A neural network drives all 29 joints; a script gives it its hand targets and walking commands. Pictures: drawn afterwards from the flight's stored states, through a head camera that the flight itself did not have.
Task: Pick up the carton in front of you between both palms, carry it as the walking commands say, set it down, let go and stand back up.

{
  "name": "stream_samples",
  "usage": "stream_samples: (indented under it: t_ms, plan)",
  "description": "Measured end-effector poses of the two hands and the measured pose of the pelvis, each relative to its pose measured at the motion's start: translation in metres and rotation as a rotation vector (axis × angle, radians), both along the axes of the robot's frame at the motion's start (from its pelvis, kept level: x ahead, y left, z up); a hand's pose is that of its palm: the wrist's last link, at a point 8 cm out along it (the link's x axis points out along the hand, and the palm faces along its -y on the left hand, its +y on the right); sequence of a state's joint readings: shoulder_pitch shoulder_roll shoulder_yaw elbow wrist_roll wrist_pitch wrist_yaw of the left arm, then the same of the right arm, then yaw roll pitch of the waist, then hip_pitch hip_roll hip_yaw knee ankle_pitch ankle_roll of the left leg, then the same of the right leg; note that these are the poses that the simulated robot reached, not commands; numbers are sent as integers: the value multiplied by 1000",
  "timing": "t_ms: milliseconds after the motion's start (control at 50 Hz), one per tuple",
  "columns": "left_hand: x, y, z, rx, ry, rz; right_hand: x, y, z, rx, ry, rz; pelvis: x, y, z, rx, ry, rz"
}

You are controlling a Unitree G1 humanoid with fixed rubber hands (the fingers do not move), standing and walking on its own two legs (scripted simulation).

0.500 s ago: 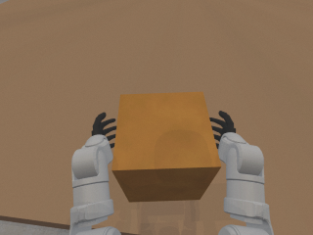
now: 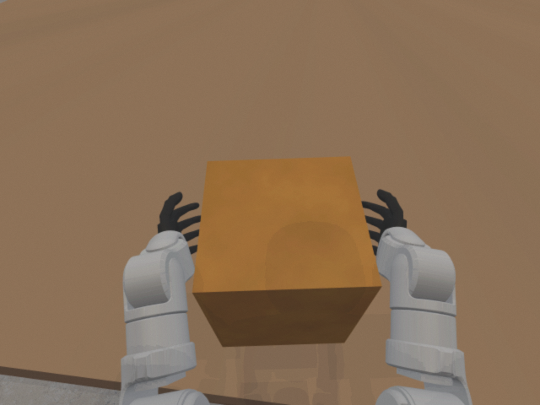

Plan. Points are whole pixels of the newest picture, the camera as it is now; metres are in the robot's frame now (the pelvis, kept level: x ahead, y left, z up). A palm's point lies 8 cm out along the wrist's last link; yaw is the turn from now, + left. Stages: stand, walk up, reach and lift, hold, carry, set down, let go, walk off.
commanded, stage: carry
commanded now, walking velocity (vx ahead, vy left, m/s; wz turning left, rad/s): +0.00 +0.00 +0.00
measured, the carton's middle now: (281, 259) +0.33 +0.00 +0.04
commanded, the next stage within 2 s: none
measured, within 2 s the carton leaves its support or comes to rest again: neither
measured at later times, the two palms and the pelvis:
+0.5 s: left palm (170, 244) +0.32 +0.16 +0.11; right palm (387, 241) +0.31 -0.15 +0.11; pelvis +0.00 +0.00 +0.00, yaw +0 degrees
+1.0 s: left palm (186, 185) +0.41 +0.14 +0.14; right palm (386, 180) +0.41 -0.16 +0.14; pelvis +0.08 +0.00 +0.00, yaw -2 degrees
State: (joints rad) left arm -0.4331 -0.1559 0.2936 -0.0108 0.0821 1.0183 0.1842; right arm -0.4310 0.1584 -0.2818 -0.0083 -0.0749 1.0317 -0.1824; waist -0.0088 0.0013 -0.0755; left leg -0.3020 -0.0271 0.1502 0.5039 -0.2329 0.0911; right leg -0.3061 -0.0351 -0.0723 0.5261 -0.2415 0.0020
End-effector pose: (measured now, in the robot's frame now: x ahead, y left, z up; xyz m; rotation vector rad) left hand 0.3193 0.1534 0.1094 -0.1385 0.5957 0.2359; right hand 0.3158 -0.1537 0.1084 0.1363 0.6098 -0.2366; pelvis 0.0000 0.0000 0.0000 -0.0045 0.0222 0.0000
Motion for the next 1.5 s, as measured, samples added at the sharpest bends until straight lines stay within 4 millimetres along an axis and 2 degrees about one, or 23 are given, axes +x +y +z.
stream_samples:
  t_ms: [640,720,820,940,1020,1120,1200,1240,1280,1320,1380,1440,1500]
  plan:
    - [-1,4,4,1,-12,0,-1,4,4,5,-13,-3,0,4,-1,0,2,-1]
    - [10,0,15,14,-55,-2,7,-1,13,9,-55,-10,8,1,-2,-2,17,-13]
    - [36,-13,34,27,-116,-13,29,-15,28,-11,-113,-23,26,-7,-5,-14,29,-24]
    - [67,-16,32,-6,-81,-17,66,-17,34,-8,-78,-22,58,-10,0,-4,48,-38]
    - [96,-7,31,-24,-73,-22,99,-7,33,14,-69,-26,86,-2,1,-2,57,-42]
    - [149,16,27,-19,-84,-18,152,14,25,12,-82,-35,137,21,-4,-14,74,-55]
    - [206,46,13,-17,-82,-7,211,43,10,5,-83,-40,190,50,-16,-31,115,-67]
    - [236,66,1,-12,-78,2,245,63,-2,-4,-82,-32,217,66,-23,-29,119,-71]
    - [266,86,-16,-25,-50,1,274,84,-15,3,-50,-29,246,83,-22,28,105,-64]
    - [296,95,-26,-38,-7,-36,293,96,-23,26,-4,-60,271,99,-11,41,90,-57]
    - [343,91,-19,-78,44,-84,314,96,-18,45,44,-104,310,117,20,32,81,-45]
    - [397,82,3,-66,47,-118,344,88,5,57,39,-162,354,134,51,28,92,-54]
    - [455,73,35,-27,6,-157,384,79,35,50,3,-224,404,148,77,15,90,-51]
